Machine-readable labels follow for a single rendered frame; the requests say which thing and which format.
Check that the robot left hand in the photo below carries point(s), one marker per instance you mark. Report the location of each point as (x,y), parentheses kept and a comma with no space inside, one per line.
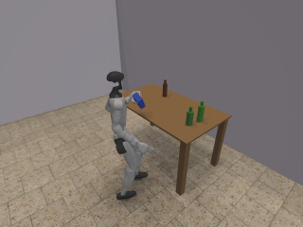
(132,98)

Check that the robot left forearm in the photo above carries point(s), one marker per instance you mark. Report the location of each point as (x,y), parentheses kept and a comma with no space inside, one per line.
(128,100)

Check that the robot right forearm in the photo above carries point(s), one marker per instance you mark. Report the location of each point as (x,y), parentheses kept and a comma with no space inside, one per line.
(124,135)

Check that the humanoid robot torso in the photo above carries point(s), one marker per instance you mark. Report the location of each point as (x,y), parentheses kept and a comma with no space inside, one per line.
(123,117)

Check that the sponge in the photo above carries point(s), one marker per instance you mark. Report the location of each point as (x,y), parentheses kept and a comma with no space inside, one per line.
(139,100)

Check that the robot left foot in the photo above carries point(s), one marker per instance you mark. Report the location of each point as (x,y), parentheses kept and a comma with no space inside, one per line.
(141,175)

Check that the robot right hand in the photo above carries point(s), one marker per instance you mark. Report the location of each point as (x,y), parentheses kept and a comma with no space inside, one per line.
(143,147)

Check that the table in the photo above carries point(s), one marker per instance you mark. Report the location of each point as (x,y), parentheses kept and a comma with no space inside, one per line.
(169,113)

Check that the robot right upper arm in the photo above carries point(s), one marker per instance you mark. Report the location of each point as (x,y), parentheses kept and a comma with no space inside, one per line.
(117,111)

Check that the robot left upper arm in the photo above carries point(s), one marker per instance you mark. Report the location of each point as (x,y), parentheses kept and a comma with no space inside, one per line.
(107,106)

